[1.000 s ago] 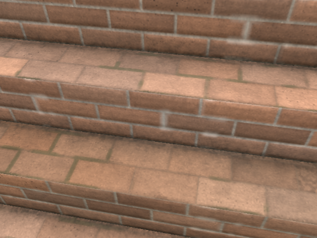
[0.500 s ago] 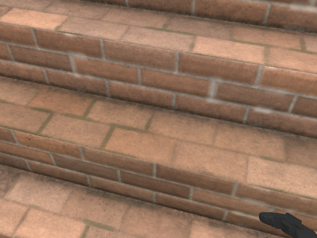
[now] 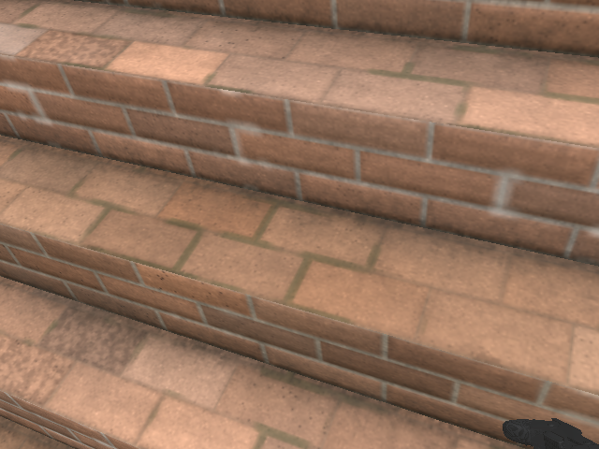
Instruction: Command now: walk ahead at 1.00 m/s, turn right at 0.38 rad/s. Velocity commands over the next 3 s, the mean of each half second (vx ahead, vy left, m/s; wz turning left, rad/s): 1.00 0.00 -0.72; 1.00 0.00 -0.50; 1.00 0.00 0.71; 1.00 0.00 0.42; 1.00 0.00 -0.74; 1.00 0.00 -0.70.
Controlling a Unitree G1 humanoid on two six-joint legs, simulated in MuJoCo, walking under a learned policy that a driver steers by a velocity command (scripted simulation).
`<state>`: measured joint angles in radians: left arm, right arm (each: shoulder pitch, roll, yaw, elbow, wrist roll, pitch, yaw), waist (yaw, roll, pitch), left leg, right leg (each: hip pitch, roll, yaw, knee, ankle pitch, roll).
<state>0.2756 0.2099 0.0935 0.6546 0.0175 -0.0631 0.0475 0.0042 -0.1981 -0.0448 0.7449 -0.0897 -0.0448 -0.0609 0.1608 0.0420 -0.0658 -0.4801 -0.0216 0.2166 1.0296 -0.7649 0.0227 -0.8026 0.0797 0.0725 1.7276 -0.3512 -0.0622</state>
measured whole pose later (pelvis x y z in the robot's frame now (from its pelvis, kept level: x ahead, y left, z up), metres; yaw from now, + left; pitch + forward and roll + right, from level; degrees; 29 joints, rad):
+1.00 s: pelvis -0.15 -0.04 -0.07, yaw -36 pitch +3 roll +5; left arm 0.04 0.28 -0.01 0.56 0.08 -0.07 0.06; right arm 0.20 -0.22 -0.06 0.51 -0.01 0.00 -0.05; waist -0.16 -0.04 -0.04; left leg -0.56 -0.08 0.07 1.13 -0.01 0.06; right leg -0.63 0.15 0.09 1.13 -0.80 0.03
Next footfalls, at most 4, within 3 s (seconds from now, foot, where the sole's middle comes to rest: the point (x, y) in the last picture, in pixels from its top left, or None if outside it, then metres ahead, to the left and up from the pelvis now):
0.12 right None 0.06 -0.08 -0.69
0.38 left None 0.02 0.14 -0.71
0.58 right None -0.04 -0.06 -0.73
1.06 left None -0.08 0.12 -0.90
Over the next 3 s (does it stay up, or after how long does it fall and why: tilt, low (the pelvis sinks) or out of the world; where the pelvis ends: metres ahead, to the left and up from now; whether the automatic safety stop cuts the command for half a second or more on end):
stays up -0.37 0.30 -0.35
